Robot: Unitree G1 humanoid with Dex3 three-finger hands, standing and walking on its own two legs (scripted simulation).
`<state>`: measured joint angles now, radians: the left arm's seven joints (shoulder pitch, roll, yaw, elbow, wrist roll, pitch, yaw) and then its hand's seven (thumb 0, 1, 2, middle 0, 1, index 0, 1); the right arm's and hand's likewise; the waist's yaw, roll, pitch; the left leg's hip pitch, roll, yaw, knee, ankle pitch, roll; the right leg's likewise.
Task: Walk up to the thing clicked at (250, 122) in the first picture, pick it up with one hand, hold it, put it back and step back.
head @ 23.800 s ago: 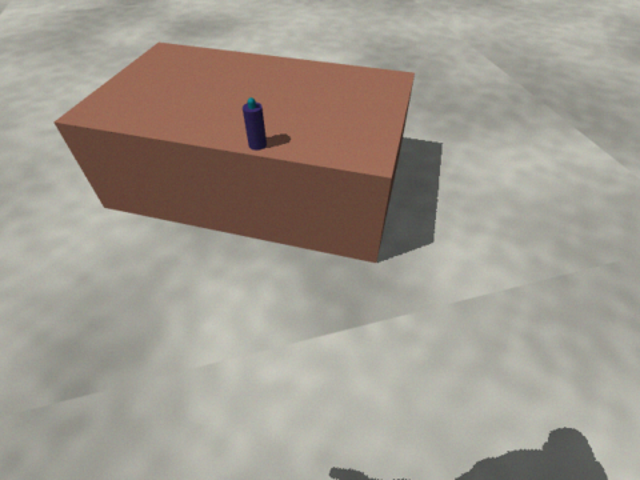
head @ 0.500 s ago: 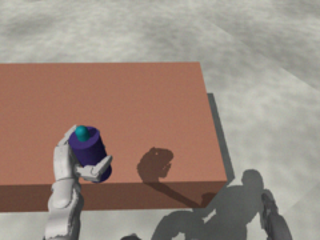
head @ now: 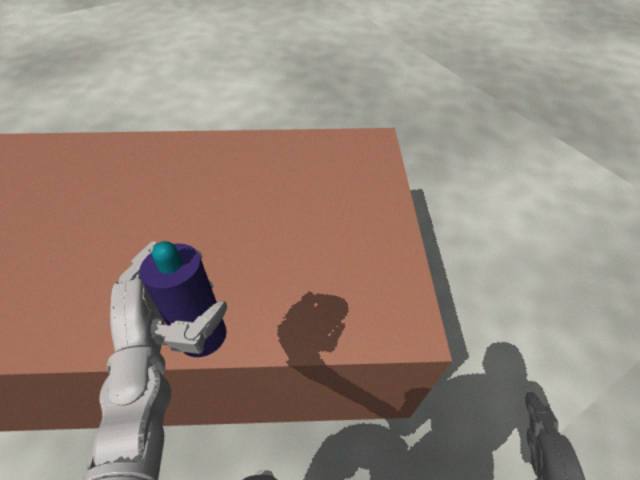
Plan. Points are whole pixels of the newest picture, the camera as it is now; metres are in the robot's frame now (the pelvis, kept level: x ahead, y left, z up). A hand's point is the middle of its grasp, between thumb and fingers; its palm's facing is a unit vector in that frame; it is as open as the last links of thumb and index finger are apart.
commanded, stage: crouch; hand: left
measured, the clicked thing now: (184, 296) +0.32 +0.18 +0.07
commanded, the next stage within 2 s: lower in 1.08 s
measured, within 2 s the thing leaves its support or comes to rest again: neither
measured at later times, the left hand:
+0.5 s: hand (191, 299) +0.38 +0.21 -0.04, palm faces +0.25 -0.97 +0.00, open 9.4 cm
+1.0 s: hand (194, 299) +0.40 +0.22 -0.09, palm faces +0.26 -0.97 -0.02, open 9.4 cm
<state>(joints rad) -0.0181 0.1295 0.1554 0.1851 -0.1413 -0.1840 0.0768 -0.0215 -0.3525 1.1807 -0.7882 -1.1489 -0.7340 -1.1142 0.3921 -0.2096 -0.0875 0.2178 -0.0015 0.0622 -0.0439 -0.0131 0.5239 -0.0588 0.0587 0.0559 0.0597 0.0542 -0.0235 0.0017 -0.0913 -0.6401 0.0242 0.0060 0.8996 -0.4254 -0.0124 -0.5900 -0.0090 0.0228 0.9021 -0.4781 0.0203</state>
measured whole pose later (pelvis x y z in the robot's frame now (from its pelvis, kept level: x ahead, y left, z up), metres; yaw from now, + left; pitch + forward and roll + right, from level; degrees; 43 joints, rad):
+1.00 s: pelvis -0.02 +0.01 -0.08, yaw +0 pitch +24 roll -4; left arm -0.48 0.35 0.40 0.92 -0.07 -0.61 0.02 -0.02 -0.36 1.18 -0.81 -1.12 -0.76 -1.09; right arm 0.42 -0.25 -0.05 -0.08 -0.06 0.06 0.07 -0.01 0.51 -0.06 0.06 0.06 0.06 0.05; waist -0.19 -0.03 -0.15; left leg -1.20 0.04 -0.06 1.31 -0.54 -0.01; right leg -1.10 0.01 -0.03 1.27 -0.58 0.02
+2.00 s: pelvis -0.04 +0.01 -0.13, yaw -2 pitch +30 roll -5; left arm -0.51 0.43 0.50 1.02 -0.04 -0.67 0.03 -0.02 -0.35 1.18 -0.80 -1.13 -0.74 -1.10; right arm 0.44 -0.29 -0.08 -0.23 -0.07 0.05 0.09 -0.01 0.49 -0.07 0.06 0.06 0.07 0.05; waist -0.27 -0.03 -0.18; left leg -1.47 0.04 -0.08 1.53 -0.59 -0.01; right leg -1.37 0.02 -0.04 1.48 -0.64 0.02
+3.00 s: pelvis -0.05 +0.01 -0.14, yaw -2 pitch +31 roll -6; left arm -0.50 0.43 0.50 0.99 -0.04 -0.70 0.04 -0.01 -0.60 0.10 -0.30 -0.22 -0.31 -0.21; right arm 0.46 -0.30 -0.10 -0.30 -0.06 0.05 0.10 -0.01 0.50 -0.06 0.07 0.06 0.07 0.06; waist -0.28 -0.03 -0.19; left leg -1.53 0.04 -0.08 1.59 -0.60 -0.01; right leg -1.43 0.02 -0.04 1.54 -0.65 0.03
